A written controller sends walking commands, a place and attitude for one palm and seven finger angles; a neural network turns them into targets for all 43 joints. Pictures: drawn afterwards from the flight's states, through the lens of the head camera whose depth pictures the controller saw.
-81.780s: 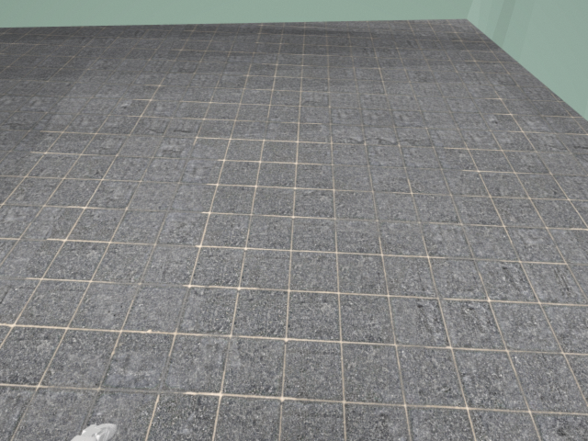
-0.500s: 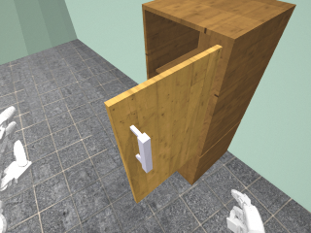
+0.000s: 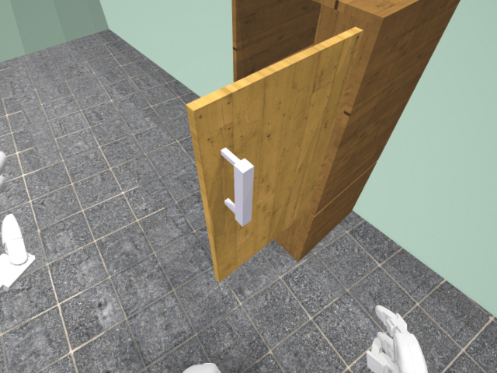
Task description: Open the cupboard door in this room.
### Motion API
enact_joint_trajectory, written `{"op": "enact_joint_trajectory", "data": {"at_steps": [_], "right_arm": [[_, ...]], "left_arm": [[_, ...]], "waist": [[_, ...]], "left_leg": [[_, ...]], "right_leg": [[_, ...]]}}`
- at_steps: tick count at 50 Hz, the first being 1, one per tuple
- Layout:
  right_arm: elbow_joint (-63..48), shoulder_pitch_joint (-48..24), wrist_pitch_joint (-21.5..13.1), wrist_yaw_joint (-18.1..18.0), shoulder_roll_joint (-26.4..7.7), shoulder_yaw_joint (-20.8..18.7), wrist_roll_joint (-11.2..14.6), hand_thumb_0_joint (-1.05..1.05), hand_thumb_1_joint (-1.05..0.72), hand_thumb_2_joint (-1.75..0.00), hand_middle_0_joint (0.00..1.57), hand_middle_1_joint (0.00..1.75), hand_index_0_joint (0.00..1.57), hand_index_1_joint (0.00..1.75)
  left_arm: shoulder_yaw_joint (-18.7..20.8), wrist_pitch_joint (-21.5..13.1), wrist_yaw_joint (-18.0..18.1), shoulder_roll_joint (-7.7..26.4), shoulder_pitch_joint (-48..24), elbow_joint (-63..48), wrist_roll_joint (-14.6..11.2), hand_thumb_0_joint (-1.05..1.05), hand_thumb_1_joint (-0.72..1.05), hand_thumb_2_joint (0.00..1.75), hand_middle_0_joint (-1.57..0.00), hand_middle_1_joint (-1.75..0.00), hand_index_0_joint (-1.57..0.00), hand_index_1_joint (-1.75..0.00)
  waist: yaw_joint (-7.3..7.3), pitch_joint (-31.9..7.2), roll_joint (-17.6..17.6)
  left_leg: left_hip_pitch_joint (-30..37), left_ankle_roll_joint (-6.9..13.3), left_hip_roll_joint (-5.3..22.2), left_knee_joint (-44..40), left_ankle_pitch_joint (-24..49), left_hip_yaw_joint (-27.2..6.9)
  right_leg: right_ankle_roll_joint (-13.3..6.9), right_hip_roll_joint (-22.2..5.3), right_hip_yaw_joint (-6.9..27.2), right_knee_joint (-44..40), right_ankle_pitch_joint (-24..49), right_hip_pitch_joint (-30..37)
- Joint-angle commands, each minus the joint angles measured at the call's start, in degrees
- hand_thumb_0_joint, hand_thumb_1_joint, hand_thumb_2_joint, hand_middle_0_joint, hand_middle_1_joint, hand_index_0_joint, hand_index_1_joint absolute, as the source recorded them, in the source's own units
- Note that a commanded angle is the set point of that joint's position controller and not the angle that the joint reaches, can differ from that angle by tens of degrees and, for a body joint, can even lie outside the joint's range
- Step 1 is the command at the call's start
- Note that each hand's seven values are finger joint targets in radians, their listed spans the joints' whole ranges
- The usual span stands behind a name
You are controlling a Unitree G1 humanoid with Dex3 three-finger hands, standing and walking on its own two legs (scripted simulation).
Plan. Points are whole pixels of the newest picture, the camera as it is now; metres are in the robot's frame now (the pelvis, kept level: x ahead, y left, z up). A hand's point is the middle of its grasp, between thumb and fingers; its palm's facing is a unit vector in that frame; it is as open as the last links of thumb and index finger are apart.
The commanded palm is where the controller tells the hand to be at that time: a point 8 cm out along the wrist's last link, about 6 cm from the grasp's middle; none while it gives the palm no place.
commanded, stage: step back with the hand held close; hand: left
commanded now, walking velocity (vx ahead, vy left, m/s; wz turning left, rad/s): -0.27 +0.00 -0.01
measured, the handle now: (235, 188) +0.40 +0.05 +0.06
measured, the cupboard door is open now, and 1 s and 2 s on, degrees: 88 88 88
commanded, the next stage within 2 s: stop stepping back and stand still in 0.56 s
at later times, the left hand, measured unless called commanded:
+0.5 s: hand (11, 313) +0.15 +0.24 +0.17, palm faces +0.34 -0.81 -0.48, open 7.4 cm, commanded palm +0.09 +0.29 +0.19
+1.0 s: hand out of the picture +0.05 +0.25 +0.17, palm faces +0.46 -0.78 -0.43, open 7.4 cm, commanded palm -0.01 +0.28 +0.19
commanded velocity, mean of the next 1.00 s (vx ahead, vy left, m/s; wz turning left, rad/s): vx -0.18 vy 0.02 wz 0.01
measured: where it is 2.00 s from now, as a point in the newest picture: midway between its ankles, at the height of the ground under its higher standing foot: outside the picture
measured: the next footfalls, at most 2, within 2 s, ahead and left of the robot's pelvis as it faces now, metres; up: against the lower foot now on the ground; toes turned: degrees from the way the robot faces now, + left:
right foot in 0.44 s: -0.13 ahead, -0.10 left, +0.00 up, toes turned -1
left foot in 1.04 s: -0.15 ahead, +0.13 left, +0.00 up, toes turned +1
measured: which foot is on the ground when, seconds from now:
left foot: down 0.00-0.78, up 0.80-1.00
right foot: down 0.00-0.16, up 0.18-0.42, down 0.44-1.00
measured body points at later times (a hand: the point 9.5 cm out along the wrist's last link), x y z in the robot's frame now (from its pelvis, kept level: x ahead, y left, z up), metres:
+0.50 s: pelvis -0.07 +0.00 +0.00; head -0.03 +0.01 +0.45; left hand +0.12 +0.28 +0.20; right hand +0.11 -0.22 -0.08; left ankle +0.07 +0.09 -0.72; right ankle -0.18 -0.12 -0.73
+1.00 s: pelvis -0.16 -0.01 +0.01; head -0.16 -0.01 +0.46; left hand +0.02 +0.29 +0.20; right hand -0.04 -0.27 -0.08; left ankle -0.17 +0.12 -0.71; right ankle -0.17 -0.10 -0.73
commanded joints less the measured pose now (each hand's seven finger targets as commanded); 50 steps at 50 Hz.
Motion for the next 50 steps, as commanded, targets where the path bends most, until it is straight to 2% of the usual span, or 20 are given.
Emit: {"op": "enact_joint_trajectory", "data": {"at_steps": [1,5,7,8,9,12,18,21,23,25,28,30,32,37,38,39,40,43,47,50], "right_arm": [[-7.15,-3.63,-4.22,-0.46,-7.48,-3.23,-0.03,0.0,-0.9,-0.9,0.2,0.3,0.2,0.3],[-5.55,-4.04,-4.05,-0.39,-6.97,-2.57,-0.11,0.0,-0.9,-0.9,0.2,0.3,0.2,0.3],[-6.72,-5.32,-4.6,-1.08,-8.03,-2.34,-0.37,0.0,-0.9,-0.9,0.2,0.3,0.2,0.3],[-7.22,-6.06,-5.31,-1.13,-8.7,-2.6,-0.73,0.0,-0.9,-0.9,0.2,0.3,0.2,0.3],[-6.79,-5.38,-5.83,-0.95,-7.3,-3.06,-1.06,0.0,-0.9,-0.9,0.2,0.3,0.2,0.3],[-4.71,-5.38,-7.37,0.25,-6.26,-3.55,-1.0,0.0,-0.9,-0.9,0.2,0.3,0.2,0.3],[-2.63,-5.04,-7.08,1.62,-6.41,-2.35,-1.2,0.0,-0.9,-0.9,0.2,0.3,0.2,0.3],[-2.17,-4.59,-4.66,1.76,-5.66,-2.26,-1.16,0.0,-0.9,-0.9,0.2,0.3,0.2,0.3],[-2.57,-6.66,-5.24,0.79,-5.22,-1.32,-1.48,0.0,-0.9,-0.9,0.2,0.3,0.2,0.3],[-3.41,-7.48,-5.46,-0.11,-5.56,-2.06,0.28,0.0,-0.9,-0.9,0.2,0.3,0.2,0.3],[-4.88,-8.68,-4.52,-1.1,-5.82,-0.87,0.37,0.0,-0.9,-0.9,0.2,0.3,0.2,0.3],[-4.96,-7.71,-5.17,-0.21,-7.32,-1.82,-0.28,0.0,-0.9,-0.9,0.2,0.3,0.2,0.3],[-3.72,-6.97,-6.85,0.82,-6.97,-2.61,-1.59,0.0,-0.9,-0.9,0.2,0.3,0.2,0.3],[-7.04,-8.02,-5.6,1.35,-7.23,-2.7,-0.34,0.0,-0.9,-0.9,0.2,0.3,0.2,0.3],[-6.93,-7.63,-4.93,1.22,-6.64,-2.82,0.23,0.0,-0.9,-0.9,0.2,0.3,0.2,0.3],[-6.38,-7.17,-4.0,1.22,-6.05,-2.94,0.01,0.0,-0.9,-0.9,0.2,0.3,0.2,0.3],[-4.75,-5.81,-3.86,1.15,-6.39,-2.83,-1.21,0.0,-0.9,-0.9,0.2,0.3,0.2,0.3],[-2.48,-3.52,-5.27,-0.18,-5.27,-1.88,-0.49,0.0,-0.9,-0.9,0.2,0.3,0.2,0.3],[-1.85,-4.59,-8.11,-1.82,-6.14,-1.6,-0.49,0.0,-0.9,-0.9,0.2,0.3,0.2,0.3],[-2.45,-3.14,-8.55,-0.92,-6.91,-2.17,-0.64,0.0,-0.9,-0.9,0.2,0.3,0.2,0.3]], "left_arm": [[7.67,-4.58,2.22,11.34,-2.42,-12.64,-0.44,0.0,0.9,0.9,-0.2,-0.3,-0.2,-0.3],[7.21,-4.25,3.12,11.28,-3.31,-13.98,-1.0,0.0,0.9,0.9,-0.2,-0.3,-0.2,-0.3],[8.84,-4.96,3.2,11.89,-2.25,-16.02,-0.93,0.0,0.9,0.9,-0.2,-0.3,-0.2,-0.3],[9.89,-5.36,3.1,11.43,-1.98,-16.7,-0.41,0.0,0.9,0.9,-0.2,-0.3,-0.2,-0.3],[10.65,-5.5,3.12,12.63,-3.96,-17.59,-0.01,0.0,0.9,0.9,-0.2,-0.3,-0.2,-0.3],[9.16,-5.6,3.14,10.72,-1.02,-13.73,-0.98,0.0,0.9,0.9,-0.2,-0.3,-0.2,-0.3],[4.14,-3.35,2.08,8.46,-0.02,-13.1,-2.74,0.0,0.9,0.9,-0.2,-0.3,-0.2,-0.3],[6.76,-4.12,0.87,13.31,-0.46,-13.82,-2.95,0.0,0.9,0.9,-0.2,-0.3,-0.2,-0.3],[9.43,-5.63,1.14,16.83,-4.91,-13.6,-3.27,0.0,0.9,0.9,-0.2,-0.3,-0.2,-0.3],[7.66,-4.46,0.36,14.84,-5.36,-12.98,-2.88,0.0,0.9,0.9,-0.2,-0.3,-0.2,-0.3],[8.66,-3.36,-0.5,15.3,-2.03,-13.59,-3.73,0.0,0.9,0.9,-0.2,-0.3,-0.2,-0.3],[9.5,-3.95,-0.79,15.01,0.34,-12.94,-4.27,0.0,0.9,0.9,-0.2,-0.3,-0.2,-0.3],[9.48,-4.19,-1.06,13.85,3.41,-13.04,-4.36,0.0,0.9,0.9,-0.2,-0.3,-0.2,-0.3],[9.07,-1.36,0.77,12.43,9.08,-14.14,-4.68,0.0,0.9,0.9,-0.2,-0.3,-0.2,-0.3],[9.34,-1.21,0.9,13.61,8.65,-14.68,-4.09,0.0,0.9,0.9,-0.2,-0.3,-0.2,-0.3],[10.37,-1.39,1.0,15.98,7.76,-15.45,-3.48,0.0,0.9,0.9,-0.2,-0.3,-0.2,-0.3],[11.16,-1.57,1.44,16.59,2.41,-16.59,-3.19,0.0,0.9,0.9,-0.2,-0.3,-0.2,-0.3],[7.2,-1.18,1.68,11.42,-3.42,-7.86,-2.01,0.0,0.9,0.9,-0.2,-0.3,-0.2,-0.3],[4.04,-2.26,2.53,9.78,-7.4,-4.3,-0.16,0.0,0.9,0.9,-0.2,-0.3,-0.2,-0.3],[4.2,-3.21,2.71,10.2,-6.58,-9.2,-0.16,0.0,0.9,0.9,-0.2,-0.3,-0.2,-0.3]], "waist": [[-0.55,-7.23,-4.92],[-1.09,-8.33,-3.99],[-0.51,-6.66,10.36],[-0.15,-8.13,19.18],[-0.44,-8.52,17.28],[-0.02,-9.18,6.64],[0.36,-11.69,13.93],[-0.1,-13.86,1.83],[0.24,-11.72,-4.05],[-0.1,-14.14,-11.91],[-0.1,-13.65,0.45],[0.9,-18.1,13.25],[1.78,-18.73,11.99],[0.79,-10.19,14.01],[0.04,-8.61,4.5],[-0.06,-6.87,-10.28],[0.22,-4.34,-11.58],[-1.97,-5.52,-6.29],[0.08,-5.14,-4.98],[0.18,-9.62,-3.43]], "left_leg": [[1.27,-1.01,1.61,1.79,-15.28,-3.99],[8.21,-1.37,1.63,1.74,-11.25,-5.0],[-3.34,1.21,9.42,-16.16,-21.7,-15.43],[-15.23,4.62,17.18,-28.43,-32.68,-26.02],[-15.98,6.64,19.94,-31.38,-30.36,-28.22],[-0.9,6.66,16.77,-23.04,-12.21,-21.17],[7.31,0.85,11.7,-26.27,-5.71,-11.73],[15.94,-2.82,6.44,-10.19,7.79,-4.52],[15.51,-3.92,3.39,1.01,0.44,0.02],[12.01,-3.09,0.73,4.0,1.85,-0.5],[15.9,-1.47,3.92,-8.92,30.37,-3.99],[21.62,3.29,13.24,-16.16,43.43,-14.53],[12.86,5.61,17.47,-23.02,19.97,-18.47],[-7.78,-1.53,6.8,-23.85,-18.92,-5.06],[-3.16,-3.91,1.33,-10.24,-17.12,-0.66],[3.87,-5.37,-3.27,13.64,-10.82,-1.16],[-2.43,-5.07,-2.68,27.68,-9.76,-4.4],[-3.63,-4.21,1.86,23.75,-5.36,-4.29],[2.25,-1.52,0.6,0.74,-8.53,-0.08],[10.39,-0.4,2.26,-12.97,4.46,-1.5]], "right_leg": [[-4.76,-7.81,13.07,-13.42,-17.82,-3.66],[-4.85,-8.79,8.86,-11.1,-15.11,-9.46],[-1.16,-0.98,3.49,2.21,-16.23,-1.15],[0.52,4.72,0.97,19.31,-12.99,10.52],[0.08,5.71,3.53,31.26,-15.32,10.55],[-0.57,3.95,4.93,29.78,-17.92,-0.35],[-2.3,5.42,-1.37,-1.11,-18.15,9.35],[-5.3,-3.71,6.72,-18.43,1.98,5.83],[-5.89,-11.68,8.64,-17.21,18.39,-0.73],[-4.01,-9.26,5.46,-9.92,34.94,5.35],[0.68,-1.99,1.14,-0.5,30.71,6.45],[0.68,5.26,1.96,10.53,-8.89,2.64],[-0.6,5.87,5.09,20.58,-23.73,6.94],[-2.83,5.65,-3.63,-4.01,-16.56,20.03],[-4.28,-0.55,2.8,-15.31,-19.14,11.2],[-8.71,-15.17,23.44,-28.36,-32.63,-7.93],[-12.38,-21.34,28.3,-29.16,-31.93,-12.64],[-7.83,-12.97,14.76,-19.94,-13.67,-2.31],[-6.84,-11.89,12.6,-14.49,5.55,8.54],[-2.91,-7.52,8.91,-8.19,13.48,14.42]]}}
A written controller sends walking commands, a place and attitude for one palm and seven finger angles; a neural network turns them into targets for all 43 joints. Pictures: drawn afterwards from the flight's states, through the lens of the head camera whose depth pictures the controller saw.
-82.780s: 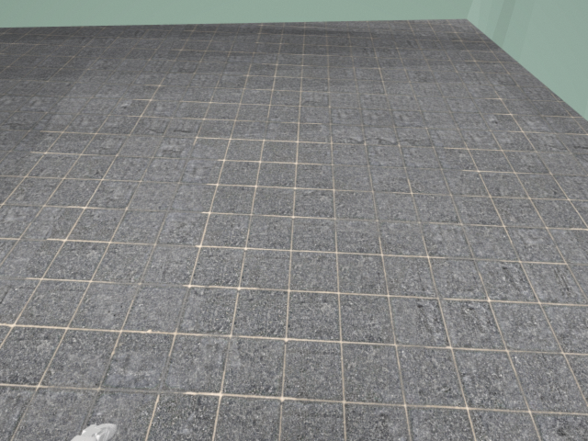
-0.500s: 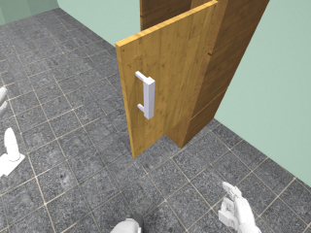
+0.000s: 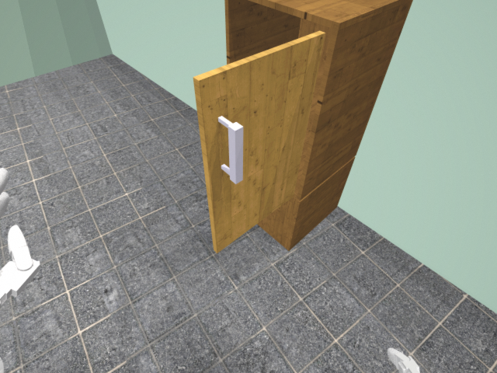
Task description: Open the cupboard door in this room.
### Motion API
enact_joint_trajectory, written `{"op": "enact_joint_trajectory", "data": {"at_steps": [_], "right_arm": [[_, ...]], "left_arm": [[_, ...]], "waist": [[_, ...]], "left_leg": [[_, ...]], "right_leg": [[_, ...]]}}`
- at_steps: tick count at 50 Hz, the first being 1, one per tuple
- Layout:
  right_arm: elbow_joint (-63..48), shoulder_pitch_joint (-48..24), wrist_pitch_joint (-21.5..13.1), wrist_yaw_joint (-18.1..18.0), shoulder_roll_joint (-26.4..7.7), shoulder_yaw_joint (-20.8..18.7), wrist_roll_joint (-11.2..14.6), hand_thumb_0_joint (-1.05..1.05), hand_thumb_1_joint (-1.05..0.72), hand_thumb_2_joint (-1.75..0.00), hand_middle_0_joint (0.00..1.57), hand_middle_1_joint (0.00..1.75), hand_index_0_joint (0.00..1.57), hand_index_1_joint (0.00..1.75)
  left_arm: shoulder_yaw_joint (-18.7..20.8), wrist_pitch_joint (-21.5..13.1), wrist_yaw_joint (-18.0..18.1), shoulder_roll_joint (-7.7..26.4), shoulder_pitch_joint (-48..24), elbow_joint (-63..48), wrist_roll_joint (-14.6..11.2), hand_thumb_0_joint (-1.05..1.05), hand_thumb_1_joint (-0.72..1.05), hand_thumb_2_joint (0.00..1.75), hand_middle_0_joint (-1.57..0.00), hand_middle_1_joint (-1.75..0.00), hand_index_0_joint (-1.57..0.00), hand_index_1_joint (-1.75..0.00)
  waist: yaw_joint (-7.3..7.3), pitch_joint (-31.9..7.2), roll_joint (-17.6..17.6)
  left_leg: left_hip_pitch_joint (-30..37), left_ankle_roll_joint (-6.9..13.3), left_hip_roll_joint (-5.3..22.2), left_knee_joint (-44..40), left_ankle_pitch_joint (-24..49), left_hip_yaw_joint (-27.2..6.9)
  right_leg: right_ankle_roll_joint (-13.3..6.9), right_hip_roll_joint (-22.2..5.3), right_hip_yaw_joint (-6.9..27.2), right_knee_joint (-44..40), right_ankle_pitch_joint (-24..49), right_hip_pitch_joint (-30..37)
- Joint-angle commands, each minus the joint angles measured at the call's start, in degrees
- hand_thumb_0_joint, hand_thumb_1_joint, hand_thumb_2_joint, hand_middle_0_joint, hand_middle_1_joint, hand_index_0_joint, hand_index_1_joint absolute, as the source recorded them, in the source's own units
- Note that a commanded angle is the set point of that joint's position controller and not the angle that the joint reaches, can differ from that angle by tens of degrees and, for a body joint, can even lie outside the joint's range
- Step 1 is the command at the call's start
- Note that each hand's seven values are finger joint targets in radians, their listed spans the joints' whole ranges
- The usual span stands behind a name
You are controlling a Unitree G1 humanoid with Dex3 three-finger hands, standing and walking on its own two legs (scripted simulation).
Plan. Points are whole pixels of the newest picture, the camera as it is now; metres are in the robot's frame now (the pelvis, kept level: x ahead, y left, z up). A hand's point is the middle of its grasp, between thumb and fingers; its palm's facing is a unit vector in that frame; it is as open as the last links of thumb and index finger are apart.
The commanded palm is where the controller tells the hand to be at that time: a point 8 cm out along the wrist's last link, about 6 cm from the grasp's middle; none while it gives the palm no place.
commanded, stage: stop stepping back and stand still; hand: left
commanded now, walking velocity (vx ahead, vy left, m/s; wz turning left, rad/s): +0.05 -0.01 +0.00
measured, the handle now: (230, 150) +0.56 +0.08 +0.05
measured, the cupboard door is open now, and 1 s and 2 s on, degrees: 88 88 88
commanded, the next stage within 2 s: let the arm hang, fingers relaxed in 0.72 s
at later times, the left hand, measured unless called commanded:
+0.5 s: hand out of the picture +0.13 +0.30 +0.15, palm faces +0.45 -0.78 -0.43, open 7.4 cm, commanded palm +0.07 +0.34 +0.17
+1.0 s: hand out of the picture +0.10 +0.28 -0.09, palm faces +0.05 -0.91 -0.41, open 7.4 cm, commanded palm none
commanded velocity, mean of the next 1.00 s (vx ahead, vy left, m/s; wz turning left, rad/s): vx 0.00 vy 0.00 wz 0.00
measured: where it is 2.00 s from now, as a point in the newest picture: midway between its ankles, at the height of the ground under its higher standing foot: outside the picture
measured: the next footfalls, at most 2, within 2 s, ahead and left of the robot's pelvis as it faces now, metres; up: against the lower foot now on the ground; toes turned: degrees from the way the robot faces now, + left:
left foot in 0.04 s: +0.01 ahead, +0.14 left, +0.00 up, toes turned +3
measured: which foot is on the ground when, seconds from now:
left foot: up 0.00-0.02, down 0.04-1.00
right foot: down 0.00-1.00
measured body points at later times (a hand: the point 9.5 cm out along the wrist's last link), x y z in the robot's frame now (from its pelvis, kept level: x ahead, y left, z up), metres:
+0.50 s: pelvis -0.07 +0.03 +0.00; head -0.07 +0.04 +0.45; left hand +0.10 +0.34 +0.17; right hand +0.09 -0.19 -0.09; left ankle -0.03 +0.14 -0.74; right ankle -0.01 -0.08 -0.74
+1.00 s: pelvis -0.06 +0.03 -0.01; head -0.05 +0.01 +0.44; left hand +0.10 +0.33 -0.06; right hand +0.09 -0.23 -0.14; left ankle -0.03 +0.14 -0.74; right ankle -0.01 -0.08 -0.74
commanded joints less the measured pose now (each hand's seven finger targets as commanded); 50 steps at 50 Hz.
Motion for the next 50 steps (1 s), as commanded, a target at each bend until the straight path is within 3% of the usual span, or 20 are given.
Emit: {"op": "enact_joint_trajectory", "data": {"at_steps": [1,2,3,4,6,7,11,15,17,24,26,28,34,36,40,41,42,45,48,50], "right_arm": [[-10.85,-7.91,-4.88,-0.11,-6.44,-2.41,0.34,0.0,-0.9,-0.9,0.2,0.3,0.2,0.3],[-11.65,-8.13,-4.64,0.31,-6.89,-2.48,0.64,0.0,-0.9,-0.9,0.2,0.3,0.2,0.3],[-12.03,-7.98,-4.42,0.66,-6.63,-2.56,0.77,0.0,-0.9,-0.9,0.2,0.3,0.2,0.3],[-11.75,-8.09,-3.95,1.09,-5.31,-1.57,0.52,0.0,-0.9,-0.9,0.2,0.3,0.2,0.3],[-11.97,-8.71,-3.85,1.47,-5.47,-1.49,0.45,0.0,-0.9,-0.9,0.2,0.3,0.2,0.3],[-12.15,-8.76,-3.8,1.56,-5.28,-1.31,0.62,0.0,-0.9,-0.9,0.2,0.3,0.2,0.3],[-12.07,-8.94,-3.99,1.42,-5.76,-1.44,0.4,0.0,-0.9,-0.9,0.2,0.3,0.2,0.3],[-11.48,-8.13,-4.11,1.35,-5.58,-1.46,0.06,0.0,-0.9,-0.9,0.2,0.3,0.2,0.3],[-11.25,-8.25,-4.25,1.1,-5.53,-1.41,-0.03,0.0,-0.9,-0.9,0.2,0.3,0.2,0.3],[-11.89,-9.05,-5.22,0.6,-5.5,-0.99,0.11,0.0,-0.9,-0.9,0.2,0.3,0.2,0.3],[-11.84,-9.1,-5.58,0.65,-5.44,-1.03,0.04,0.0,-0.9,-0.9,0.2,0.3,0.2,0.3],[-11.77,-8.74,-5.56,0.82,-5.0,-0.97,-0.03,0.0,-0.9,-0.9,0.2,0.3,0.2,0.3],[-10.18,-8.13,-5.78,1.3,-5.35,-1.72,-0.07,0.0,-0.9,-0.9,0.2,0.3,0.2,0.3],[-9.91,-8.49,-5.77,1.14,-5.53,-1.88,-0.04,0.0,-0.9,-0.9,0.2,0.3,0.2,0.3],[-10.45,-8.69,-5.62,0.92,-5.71,-1.69,0.23,0.0,-0.9,-0.9,0.2,0.3,0.2,0.3],[4.83,-11.94,-8.21,5.69,-12.73,-4.3,0.82,0.0,-0.9,-0.9,0.2,0.3,0.2,0.3],[5.43,-7.38,-2.07,6.31,-13.79,-4.54,0.43,0.0,-0.9,-0.9,0.2,0.3,0.2,0.3],[3.91,-8.4,1.83,5.78,-14.21,-3.83,-0.46,0.0,-0.9,-0.9,0.2,0.3,0.2,0.3],[5.91,-9.28,3.74,5.89,-13.95,-3.44,-0.66,0.0,-0.9,-0.9,0.2,0.3,0.2,0.3],[8.3,-8.74,5.06,5.84,-12.32,-2.69,-0.65,0.0,-0.9,-0.9,0.2,0.3,0.2,0.3]], "left_arm": [[6.23,-4.77,1.43,13.16,-2.97,-15.11,0.15,0.0,0.9,0.9,-0.2,-0.3,-0.2,-0.3],[6.81,-5.1,1.13,13.28,-1.49,-16.32,-0.29,0.0,0.9,0.9,-0.2,-0.3,-0.2,-0.3],[8.51,-4.93,1.06,14.1,1.77,-14.66,-0.14,0.0,0.9,0.9,-0.2,-0.3,-0.2,-0.3],[8.75,-5.24,0.69,14.09,2.28,-15.98,-0.14,0.0,0.9,0.9,-0.2,-0.3,-0.2,-0.3],[9.49,-5.88,0.32,14.57,2.35,-16.9,-0.43,0.0,0.9,0.9,-0.2,-0.3,-0.2,-0.3],[8.96,-5.85,0.25,13.45,3.08,-15.14,-0.72,0.0,0.9,0.9,-0.2,-0.3,-0.2,-0.3],[8.53,-6.03,-0.07,12.67,1.15,-11.0,-0.87,0.0,0.9,0.9,-0.2,-0.3,-0.2,-0.3],[6.44,-5.96,-0.23,11.36,-2.3,-9.51,-0.22,0.0,0.9,0.9,-0.2,-0.3,-0.2,-0.3],[5.43,-5.73,-0.22,11.11,-4.37,-10.39,0.07,0.0,0.9,0.9,-0.2,-0.3,-0.2,-0.3],[5.77,-5.67,0.32,11.52,-4.9,-13.33,1.1,0.0,0.9,0.9,-0.2,-0.3,-0.2,-0.3],[6.64,-5.93,0.27,12.15,-3.24,-12.61,1.3,0.0,0.9,0.9,-0.2,-0.3,-0.2,-0.3],[6.75,-6.32,0.24,11.63,-1.46,-11.18,1.19,0.0,0.9,0.9,-0.2,-0.3,-0.2,-0.3],[6.01,-6.85,-0.05,11.08,-2.81,-9.31,0.45,0.0,0.9,0.9,-0.2,-0.3,-0.2,-0.3],[6.03,-6.65,-0.04,11.57,-3.5,-9.4,0.35,0.0,0.9,0.9,-0.2,-0.3,-0.2,-0.3],[5.84,-6.56,0.0,11.45,-3.65,-11.17,0.19,0.0,0.9,0.9,-0.2,-0.3,-0.2,-0.3],[-19.24,0.94,-7.2,-0.1,-6.59,34.68,2.09,0.0,0.9,0.9,-0.2,-0.3,-0.2,-0.3],[-15.38,6.88,-9.21,1.26,-6.76,36.69,2.9,0.0,0.9,0.9,-0.2,-0.3,-0.2,-0.3],[-15.82,8.67,-9.59,2.94,-10.72,42.56,3.22,0.0,0.9,0.9,-0.2,-0.3,-0.2,-0.3],[-16.82,8.64,-9.46,6.09,-15.17,53.21,3.32,0.0,0.9,0.9,-0.2,-0.3,-0.2,-0.3],[-18.19,9.01,-9.31,6.52,-19.09,60.24,2.92,0.0,0.9,0.9,-0.2,-0.3,-0.2,-0.3]], "waist": [[-0.06,-4.87,1.62],[0.03,-5.62,3.36],[-0.29,-5.93,3.13],[-0.88,-6.21,8.22],[-0.29,-4.38,9.03],[-0.27,-2.5,6.79],[-0.65,2.98,4.92],[-1.11,2.57,1.56],[-1.24,2.37,2.7],[-0.38,1.24,10.66],[-0.12,1.27,10.86],[-0.17,2.1,7.66],[-0.72,1.08,1.19],[-0.72,0.78,2.27],[-0.61,-0.79,5.07],[-4.25,3.64,7.26],[-2.83,0.88,7.92],[-1.2,-1.36,-0.8],[-0.57,-3.33,-5.96],[-1.64,-2.25,-5.36]], "left_leg": [[7.99,1.73,4.5,-13.66,18.24,-2.56],[8.46,1.82,6.17,-13.28,22.31,-3.94],[8.87,1.51,5.61,-10.16,28.66,-2.38],[6.99,1.11,5.0,-11.39,30.08,-2.39],[2.82,0.9,5.64,-14.07,23.28,-3.37],[0.14,1.15,6.1,-15.42,17.17,-4.05],[-4.41,1.34,4.77,-17.96,-2.87,-3.76],[-1.88,1.01,2.79,-14.91,-6.66,-2.95],[-0.01,0.76,2.4,-14.71,-6.27,-2.7],[-6.6,1.95,5.81,-25.21,-12.54,-7.91],[-8.09,1.96,5.77,-25.8,-12.88,-7.98],[-8.87,2.05,5.13,-23.39,-11.18,-7.03],[-0.28,0.35,1.53,-14.74,-2.34,-3.61],[1.48,0.19,1.29,-14.12,-1.17,-3.42],[1.0,0.43,2.57,-18.26,-0.09,-4.74],[-3.63,0.45,4.85,-10.01,11.96,-8.58],[-2.82,1.2,6.63,-11.59,18.12,-8.65],[-6.34,4.27,7.92,-12.22,17.19,-12.74],[-3.5,2.87,4.06,-9.09,14.55,-9.05],[-0.07,1.83,1.47,-7.58,8.59,-6.9]], "right_leg": [[1.92,-6.26,8.07,-2.07,18.42,6.18],[2.63,-4.7,7.2,-1.44,17.55,6.31],[2.25,-3.66,6.3,0.07,24.3,6.63],[2.36,-3.73,4.02,1.74,24.85,7.16],[2.87,-2.05,2.95,1.25,16.58,7.95],[3.21,-1.63,3.02,0.15,12.18,7.89],[3.03,-1.81,5.47,-5.8,-0.22,3.84],[2.54,-2.77,8.59,-11.4,-9.45,-0.54],[2.46,-2.84,8.51,-12.35,-11.11,-2.34],[3.82,1.04,3.14,-2.76,-0.02,7.73],[3.95,1.27,3.01,-2.03,1.37,9.58],[3.7,0.43,4.32,-3.88,1.92,9.43],[2.24,-2.13,9.25,-12.45,-4.23,0.59],[2.06,-2.47,9.29,-13.34,-5.24,-0.86],[2.82,-0.61,6.48,-9.34,-0.21,2.97],[1.7,-2.82,2.27,-0.58,4.42,-6.31],[0.82,-3.86,5.08,0.01,5.38,-4.75],[-0.34,-1.72,4.13,6.3,2.43,-0.9],[-1.61,-5.44,7.62,1.07,7.69,1.83],[-2.94,-7.97,10.75,-3.77,3.39,-1.24]]}}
